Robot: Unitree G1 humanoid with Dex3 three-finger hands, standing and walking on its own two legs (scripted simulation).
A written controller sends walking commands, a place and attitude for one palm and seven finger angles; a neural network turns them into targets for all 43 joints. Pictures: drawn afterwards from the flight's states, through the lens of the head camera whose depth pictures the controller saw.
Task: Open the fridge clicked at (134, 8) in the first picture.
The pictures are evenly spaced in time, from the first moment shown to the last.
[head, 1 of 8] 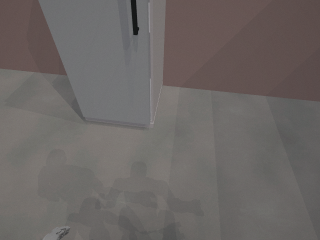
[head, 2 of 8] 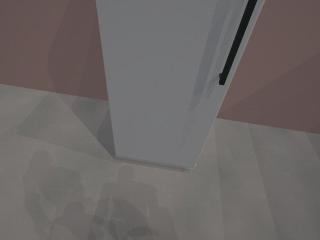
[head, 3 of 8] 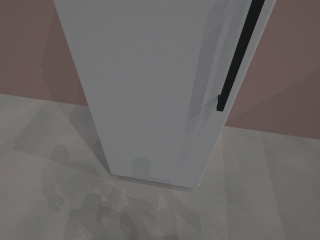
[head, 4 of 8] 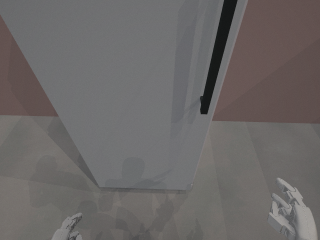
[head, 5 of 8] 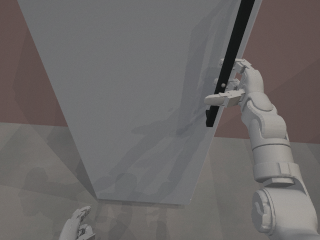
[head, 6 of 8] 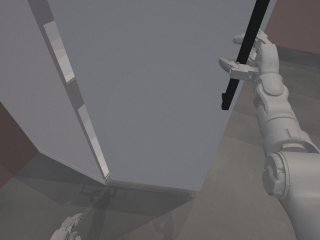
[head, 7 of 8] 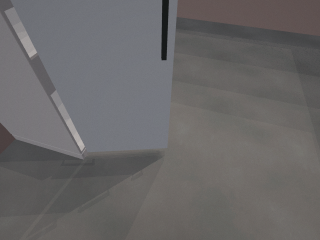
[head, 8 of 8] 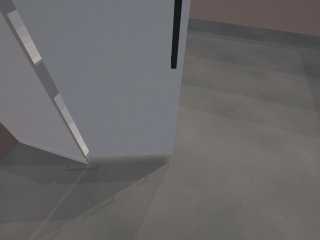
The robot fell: no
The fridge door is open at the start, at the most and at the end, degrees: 0 78 69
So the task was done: yes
